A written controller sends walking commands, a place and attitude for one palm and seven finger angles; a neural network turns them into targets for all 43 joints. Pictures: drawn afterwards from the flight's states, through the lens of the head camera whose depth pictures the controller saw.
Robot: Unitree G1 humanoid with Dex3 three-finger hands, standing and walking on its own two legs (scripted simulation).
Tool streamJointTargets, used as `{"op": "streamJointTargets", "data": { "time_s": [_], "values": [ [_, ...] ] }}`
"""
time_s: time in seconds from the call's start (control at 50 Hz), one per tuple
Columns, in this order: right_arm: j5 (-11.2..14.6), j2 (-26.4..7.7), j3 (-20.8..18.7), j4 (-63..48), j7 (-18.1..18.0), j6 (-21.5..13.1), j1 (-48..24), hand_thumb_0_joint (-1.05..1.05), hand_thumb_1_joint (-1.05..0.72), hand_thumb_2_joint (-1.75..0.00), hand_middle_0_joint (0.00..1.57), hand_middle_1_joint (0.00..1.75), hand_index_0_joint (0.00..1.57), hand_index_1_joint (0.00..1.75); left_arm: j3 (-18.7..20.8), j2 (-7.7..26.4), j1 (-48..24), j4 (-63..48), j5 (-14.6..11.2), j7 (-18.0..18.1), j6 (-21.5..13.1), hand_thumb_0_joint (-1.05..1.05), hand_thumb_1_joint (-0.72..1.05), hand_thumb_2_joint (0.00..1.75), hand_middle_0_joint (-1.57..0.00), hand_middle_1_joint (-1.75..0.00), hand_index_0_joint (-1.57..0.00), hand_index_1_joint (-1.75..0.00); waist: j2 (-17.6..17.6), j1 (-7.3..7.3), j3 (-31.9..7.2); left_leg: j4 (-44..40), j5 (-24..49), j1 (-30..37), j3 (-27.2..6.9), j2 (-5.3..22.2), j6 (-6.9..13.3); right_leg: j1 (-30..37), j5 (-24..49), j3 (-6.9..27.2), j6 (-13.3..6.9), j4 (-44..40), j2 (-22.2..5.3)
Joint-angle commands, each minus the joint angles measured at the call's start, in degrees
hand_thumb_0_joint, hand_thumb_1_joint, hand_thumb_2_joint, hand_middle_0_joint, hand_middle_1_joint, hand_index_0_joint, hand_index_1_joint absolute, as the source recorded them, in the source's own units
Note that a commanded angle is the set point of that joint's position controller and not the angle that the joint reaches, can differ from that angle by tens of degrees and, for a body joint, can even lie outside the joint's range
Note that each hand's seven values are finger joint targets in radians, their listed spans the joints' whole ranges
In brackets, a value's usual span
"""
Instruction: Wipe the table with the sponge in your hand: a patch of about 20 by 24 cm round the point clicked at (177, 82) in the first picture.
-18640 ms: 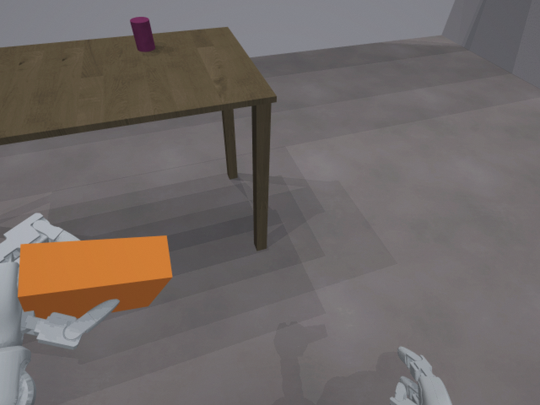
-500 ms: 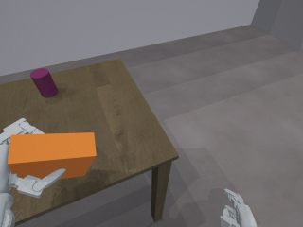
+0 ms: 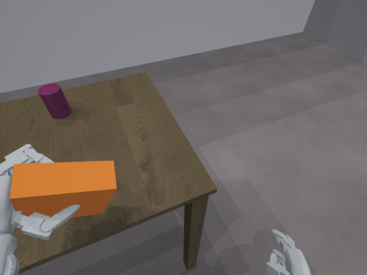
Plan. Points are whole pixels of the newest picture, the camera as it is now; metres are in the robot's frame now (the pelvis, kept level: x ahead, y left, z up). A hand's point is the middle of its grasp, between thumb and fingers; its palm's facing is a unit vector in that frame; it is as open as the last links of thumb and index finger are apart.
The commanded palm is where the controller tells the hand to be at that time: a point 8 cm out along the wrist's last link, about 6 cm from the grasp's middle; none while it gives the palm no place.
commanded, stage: shuffle to correct the standing spot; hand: left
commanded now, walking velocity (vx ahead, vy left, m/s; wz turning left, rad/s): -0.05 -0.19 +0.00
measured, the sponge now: (81, 191) +0.22 +0.19 +0.14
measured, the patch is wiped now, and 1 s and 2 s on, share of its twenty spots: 0.00 0.00 0.00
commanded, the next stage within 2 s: come to a stop and stand still in 0.56 s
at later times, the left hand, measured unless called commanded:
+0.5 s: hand (47, 191) +0.21 +0.24 +0.16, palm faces +0.34 -0.87 -0.36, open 9.2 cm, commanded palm +0.16 +0.28 +0.18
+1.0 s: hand (40, 196) +0.21 +0.25 +0.15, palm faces +0.26 -0.88 -0.39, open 9.2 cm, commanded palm +0.16 +0.30 +0.18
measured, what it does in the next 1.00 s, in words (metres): stands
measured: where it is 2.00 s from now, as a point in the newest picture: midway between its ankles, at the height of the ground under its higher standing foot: outside the picture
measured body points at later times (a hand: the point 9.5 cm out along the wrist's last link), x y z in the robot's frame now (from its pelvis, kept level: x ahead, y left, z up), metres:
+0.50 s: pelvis +0.00 +0.00 +0.00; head +0.00 +0.00 +0.45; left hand +0.19 +0.28 +0.18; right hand +0.18 -0.23 -0.08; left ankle +0.04 +0.16 -0.74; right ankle +0.02 -0.06 -0.74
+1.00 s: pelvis -0.01 +0.03 +0.00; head +0.02 +0.04 +0.45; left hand +0.19 +0.30 +0.17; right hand +0.15 -0.22 -0.08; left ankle +0.04 +0.15 -0.74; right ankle +0.02 -0.06 -0.74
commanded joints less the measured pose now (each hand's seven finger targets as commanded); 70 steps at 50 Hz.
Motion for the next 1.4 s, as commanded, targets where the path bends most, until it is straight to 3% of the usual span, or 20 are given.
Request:
{"op": "streamJointTargets", "data": {
  "time_s": [0.0, 0.04, 0.32, 0.44, 0.52, 0.66, 0.68, 0.7, 0.72, 0.74, 0.76, 0.8, 0.88, 0.92, 0.94, 1.04, 1.1, 1.16, 1.22, 1.38],
  "values": [
    [0.1, -6.7, -2.5, -9.4, -0.6, -3.3, -6.7, 0.0, -0.9, -0.9, 0.2, 0.3, 0.2, 0.3, 7.2, 9.4, -4.7, -12.5, 0.0, 0.8, -3.9, 0.0, 0.1, 1.3, -1.2, -1.6, -1.2, -1.6, 0.8, -0.2, -6.0, -2.9, -0.3, 3.8, -3.4, 4.2, 4.8, -0.9, 4.0, 8.5, 3.9, -6.6, -10.3],
    [0.3, -6.9, -2.6, -9.1, -0.7, -3.3, -6.9, 0.0, -0.9, -0.9, 0.2, 0.3, 0.2, 0.3, 7.2, 9.9, -4.6, -13.1, 0.0, 1.0, -3.9, 0.0, 0.1, 1.3, -1.2, -1.6, -1.2, -1.6, 3.6, -0.51, -6.4, -3.5, 0.4, 4.3, -3.7, 4.2, 4.8, -0.6, 4.8, 8.2, 3.5, -5.9, -10.5],
    [0.1, -6.7, -2.6, -9.3, -0.6, -3.0, -6.7, 0.0, -0.9, -0.9, 0.2, 0.3, 0.2, 0.3, 7.5, 9.6, -4.2, -11.9, -0.2, 0.8, -3.7, 0.0, 0.1, 1.3, -1.2, -1.6, -1.2, -1.6, 0.0, -0.19, -6.1, -2.2, 0.7, 3.9, -3.2, 4.1, 4.8, -0.7, 5.2, 8.6, 3.7, -6.5, -10.7],
    [0.4, -6.9, -2.5, -9.1, -0.7, -3.0, -7.1, 0.0, -0.9, -0.9, 0.2, 0.3, 0.2, 0.3, 7.0, 9.9, -4.7, -12.9, -0.1, 1.1, -3.6, 0.0, 0.1, 1.3, -1.2, -1.6, -1.2, -1.6, 3.5, -0.54, -5.7, -3.6, 0.3, 3.8, -4.0, 4.1, 4.8, -0.7, 4.5, 8.1, 3.5, -6.1, -10.6],
    [0.1, -6.6, -2.5, -9.3, -0.6, -2.9, -6.9, 0.0, -0.9, -0.9, 0.2, 0.3, 0.2, 0.3, 7.5, 9.8, -4.6, -12.4, 0.0, 1.1, -3.7, 0.0, 0.1, 1.3, -1.2, -1.6, -1.2, -1.6, 1.0, -0.18, -5.5, -2.8, 0.0, 3.2, -3.7, 4.1, 4.8, -0.5, 4.2, 8.3, 3.8, -6.7, -10.6],
    [0.2, -6.8, -2.5, -9.1, -0.7, -2.9, -7.0, 0.0, -0.9, -0.9, 0.2, 0.3, 0.2, 0.3, 6.6, 9.0, -4.2, -12.8, 0.0, 1.2, -3.6, 0.0, 0.1, 1.3, -1.2, -1.6, -1.2, -1.6, 3.5, -0.33, -6.8, -3.5, 2.0, 3.9, -4.1, 4.2, 4.9, 0.7, 6.0, 7.8, 3.7, -5.7, -10.4],
    [-2.2, -9.4, -6.1, -3.9, -2.1, -7.9, 7.7, 0.0, -0.9, -0.9, 0.2, 0.3, 0.2, 0.3, 41.8, 55.3, -62.3, -20.5, 10.7, -0.9, -10.5, 0.0, 0.1, 1.3, -1.2, -1.6, -1.2, -1.6, -13.4, 0.45, 7.5, 0.9, 4.8, -5.7, 4.3, 1.7, 4.5, -6.1, 12.2, 7.1, 13.0, -11.2, -8.2],
    [-1.3, -5.1, -4.3, -4.5, -1.2, -8.1, 0.8, 0.0, -0.9, -0.9, 0.2, 0.3, 0.2, 0.3, 19.7, 21.6, -33.7, 9.5, 5.5, -4.1, -8.3, 0.0, 0.1, 1.3, -1.2, -1.6, -1.2, -1.6, -11.5, 0.73, -4.6, 2.8, 7.8, -0.3, 2.5, -3.0, 5.6, -3.2, 12.4, 9.6, 6.1, -6.6, -12.3],
    [-0.6, -8.1, -5.7, -8.4, -1.0, -9.5, -0.1, 0.0, -0.9, -0.9, 0.2, 0.3, 0.2, 0.3, 14.7, 15.7, -18.7, 14.6, 4.1, -5.6, -8.1, 0.0, 0.1, 1.3, -1.2, -1.6, -1.2, -1.6, -3.8, 4.13, -2.7, 4.8, 7.4, 1.9, 4.1, -1.9, 3.7, -3.6, 20.8, 15.0, 7.3, -6.2, -11.8],
    [0.1, -7.4, -5.2, -8.7, 0.1, -9.6, -0.9, 0.0, -0.9, -0.9, 0.2, 0.3, 0.2, 0.3, 7.4, 8.1, -11.8, 8.7, 1.9, -6.2, -8.8, 0.0, 0.1, 1.3, -1.2, -1.6, -1.2, -1.6, 6.9, 2.8, -6.6, 2.1, 7.7, 2.1, 3.9, -0.5, 4.4, 0.7, 21.6, 10.8, 6.7, -0.2, -12.2],
    [-0.3, -9.0, -5.6, -9.5, 0.9, -9.2, 0.4, 0.0, -0.9, -0.9, 0.2, 0.3, 0.2, 0.3, 9.0, 9.9, -12.4, -0.3, 2.2, -5.9, -9.9, 0.0, 0.1, 1.3, -1.2, -1.6, -1.2, -1.6, 7.3, 2.7, -9.9, 0.5, 8.1, 2.1, 3.0, 0.9, 4.8, 3.2, 18.4, 11.1, 8.2, 2.2, -11.2],
    [0.0, -7.3, -4.4, -10.6, 2.1, -9.8, -2.2, 0.0, -0.9, -0.9, 0.2, 0.3, 0.2, 0.3, 7.2, 8.3, -8.5, -8.6, 2.1, -4.8, -11.2, 0.0, 0.1, 1.3, -1.2, -1.6, -1.2, -1.6, 0.6, 3.28, -10.4, 1.3, 5.5, 0.9, 2.9, -0.3, 5.0, 4.4, 12.2, 10.5, 9.7, 0.0, -10.7],
    [-0.6, -6.4, -3.3, -9.5, 0.7, -10.4, -3.8, 0.0, -0.9, -0.9, 0.2, 0.3, 0.2, 0.3, 11.4, 11.7, -5.8, -11.7, 2.4, -1.7, -11.5, 0.0, 0.1, 1.3, -1.2, -1.6, -1.2, -1.6, -8.7, 2.33, -7.1, 3.3, -5.5, 2.8, 2.0, -3.1, 4.4, -4.7, -11.1, 13.8, 6.4, -9.4, -12.2],
    [-1.1, -6.1, -2.9, -8.9, -0.4, -10.7, -3.9, 0.0, -0.9, -0.9, 0.2, 0.3, 0.2, 0.3, 13.3, 12.7, -7.7, -11.3, 2.4, -0.9, -11.7, 0.0, 0.1, 1.3, -1.2, -1.6, -1.2, -1.6, -8.3, 1.53, -5.3, 3.3, -5.2, 3.6, 0.7, -3.6, 4.1, -7.7, -17.4, 15.0, 3.7, -11.3, -13.0],
    [-1.3, -6.4, -2.7, -7.8, -0.9, -10.5, -4.6, 0.0, -0.9, -0.9, 0.2, 0.3, 0.2, 0.3, 15.0, 15.1, -9.2, -12.6, 2.6, -0.2, -12.1, 0.0, 0.1, 1.3, -1.2, -1.6, -1.2, -1.6, -4.0, 1.0, -5.3, 1.6, -5.1, 5.5, -0.1, -3.0, 4.2, -9.4, -18.2, 13.9, 2.7, -10.3, -12.6],
    [-1.4, -6.5, -2.5, -7.3, -1.5, -11.1, -5.1, 0.0, -0.9, -0.9, 0.2, 0.3, 0.2, 0.3, 11.1, 10.9, -13.1, -10.5, 4.0, 0.0, -12.9, 0.0, 0.1, 1.3, -1.2, -1.6, -1.2, -1.6, 6.1, 0.81, -2.8, -7.8, -11.0, 0.2, -5.1, 0.1, 5.8, -2.7, -10.9, 9.9, 3.6, -5.2, -7.8],
    [-1.4, -6.5, -2.4, -7.3, -0.8, -11.7, -4.3, 0.0, -0.9, -0.9, 0.2, 0.3, 0.2, 0.3, 8.9, 8.9, -12.7, -9.6, 4.8, -0.2, -13.1, 0.0, 0.1, 1.3, -1.2, -1.6, -1.2, -1.6, 4.6, 1.23, -3.9, -10.1, -10.7, -2.3, -6.4, 1.6, 6.2, 3.1, -4.0, 7.7, 4.1, -2.4, -7.1],
    [-1.5, -6.4, -2.4, -6.9, 0.0, -11.9, -3.9, 0.0, -0.9, -0.9, 0.2, 0.3, 0.2, 0.3, 6.6, 6.3, -10.3, -9.3, 5.2, -0.5, -12.7, 0.0, 0.1, 1.3, -1.2, -1.6, -1.2, -1.6, 4.0, 0.93, -5.6, -9.7, -3.9, -0.5, -6.5, 1.5, 5.8, 4.5, 1.5, 6.4, 4.1, -2.0, -6.9],
    [-1.7, -6.6, -2.6, -7.1, 0.4, -11.5, -3.5, 0.0, -0.9, -0.9, 0.2, 0.3, 0.2, 0.3, 7.6, 7.5, -8.9, -10.4, 5.2, -0.5, -12.4, 0.0, 0.1, 1.3, -1.2, -1.6, -1.2, -1.6, 1.8, 0.98, -7.6, -6.8, 7.7, 2.5, -5.3, 1.1, 4.9, 5.6, 8.4, 6.0, 4.2, -1.9, -7.5],
    [-1.8, -6.0, -2.5, -7.9, 0.4, -9.6, -3.7, 0.0, -0.9, -0.9, 0.2, 0.3, 0.2, 0.3, 9.3, 9.1, -9.0, -13.9, 4.8, -0.6, -12.2, 0.0, 0.1, 1.3, -1.2, -1.6, -1.2, -1.6, 5.8, 0.62, -10.5, -4.1, 26.4, 8.5, -4.9, 1.6, 2.4, 5.3, 12.3, 4.0, 4.1, 0.2, -7.2]
  ]
}}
